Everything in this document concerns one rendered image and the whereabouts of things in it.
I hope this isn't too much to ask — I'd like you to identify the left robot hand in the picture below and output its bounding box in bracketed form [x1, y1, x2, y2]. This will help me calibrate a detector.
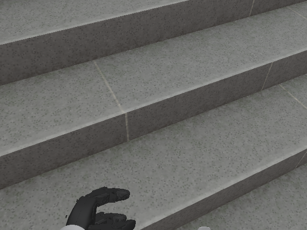
[65, 187, 136, 230]

